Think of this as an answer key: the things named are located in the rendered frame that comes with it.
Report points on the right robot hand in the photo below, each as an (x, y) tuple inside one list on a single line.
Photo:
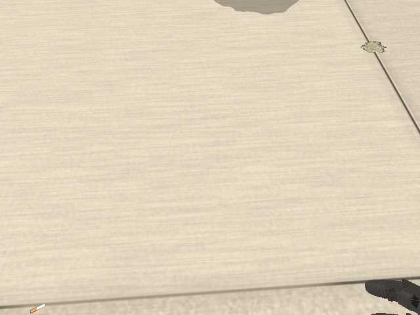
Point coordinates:
[(404, 292)]

